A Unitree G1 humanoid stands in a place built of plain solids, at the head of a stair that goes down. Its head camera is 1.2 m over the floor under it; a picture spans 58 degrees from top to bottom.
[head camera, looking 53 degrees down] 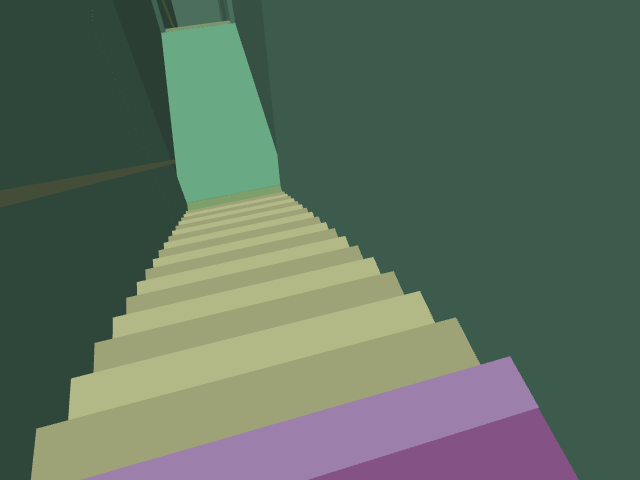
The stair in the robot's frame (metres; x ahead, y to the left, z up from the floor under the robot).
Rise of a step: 0.20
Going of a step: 0.23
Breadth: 1.40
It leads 16 degrees to the left of straight ahead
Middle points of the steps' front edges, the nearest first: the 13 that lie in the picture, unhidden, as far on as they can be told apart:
0.30 0.13 0.00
0.52 0.19 -0.20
0.75 0.25 -0.39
0.97 0.31 -0.59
1.20 0.38 -0.79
1.42 0.44 -0.98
1.64 0.50 -1.18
1.87 0.56 -1.38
2.09 0.63 -1.57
2.32 0.69 -1.77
2.54 0.75 -1.97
2.77 0.81 -2.16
2.99 0.87 -2.36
